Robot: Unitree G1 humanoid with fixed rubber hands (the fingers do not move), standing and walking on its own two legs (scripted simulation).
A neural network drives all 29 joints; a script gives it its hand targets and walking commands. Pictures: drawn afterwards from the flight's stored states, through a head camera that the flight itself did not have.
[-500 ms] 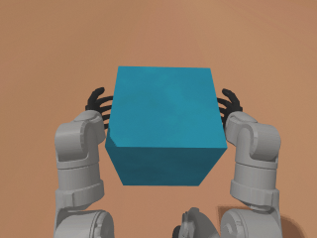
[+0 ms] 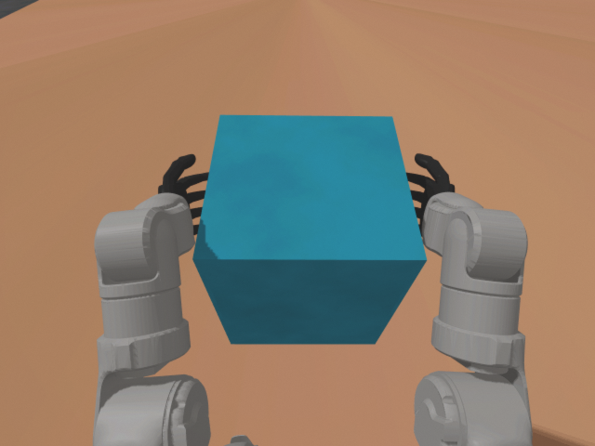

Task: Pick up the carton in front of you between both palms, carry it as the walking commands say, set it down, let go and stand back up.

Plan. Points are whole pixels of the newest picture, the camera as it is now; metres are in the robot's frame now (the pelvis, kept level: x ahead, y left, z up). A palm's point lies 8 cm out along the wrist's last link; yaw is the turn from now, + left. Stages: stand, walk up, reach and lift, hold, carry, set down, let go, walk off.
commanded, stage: carry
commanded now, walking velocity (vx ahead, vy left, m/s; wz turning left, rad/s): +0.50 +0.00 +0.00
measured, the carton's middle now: (304, 240) +0.37 +0.00 +0.12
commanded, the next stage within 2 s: none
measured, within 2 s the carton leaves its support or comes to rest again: neither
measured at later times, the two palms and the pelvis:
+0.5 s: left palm (226, 160) +0.63 +0.15 +0.08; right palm (384, 155) +0.62 -0.15 +0.09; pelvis +0.30 +0.01 +0.01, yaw -1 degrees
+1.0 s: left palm (253, 89) +0.86 +0.11 +0.12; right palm (381, 86) +0.87 -0.18 +0.11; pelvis +0.63 -0.04 +0.01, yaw +1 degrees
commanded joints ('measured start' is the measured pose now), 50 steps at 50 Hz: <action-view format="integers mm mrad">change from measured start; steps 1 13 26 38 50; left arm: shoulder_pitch -576 -661 -173 266 294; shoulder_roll -709 -1019 -1054 -1037 -851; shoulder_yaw -504 -600 -849 -879 -857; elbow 43 49 -176 -423 -480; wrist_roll -237 -251 -234 -274 -290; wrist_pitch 21 -88 -231 -135 -67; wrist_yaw -112 -134 -171 -239 -241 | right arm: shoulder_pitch -647 -649 -161 208 277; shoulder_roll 810 1075 1057 1046 916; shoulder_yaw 574 588 804 908 890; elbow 54 89 -151 -428 -455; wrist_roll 277 293 265 312 282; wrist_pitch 10 -105 -244 -141 -81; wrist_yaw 76 132 190 234 199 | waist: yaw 58 -60 -55 -7 -14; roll -149 2 119 -86 -159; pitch -164 -381 -315 -307 -65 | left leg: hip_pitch -89 930 1047 57 126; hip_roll -38 261 141 30 32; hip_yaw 74 -450 -63 -97 68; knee -129 -564 -576 334 -238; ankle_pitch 29 20 501 -315 49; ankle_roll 12 195 88 -30 -75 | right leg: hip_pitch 303 -548 -531 342 134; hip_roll -228 -88 -99 -429 -293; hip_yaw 160 164 -24 384 43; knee -83 919 212 -123 -277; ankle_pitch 698 15 253 519 375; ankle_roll -85 56 130 -85 -17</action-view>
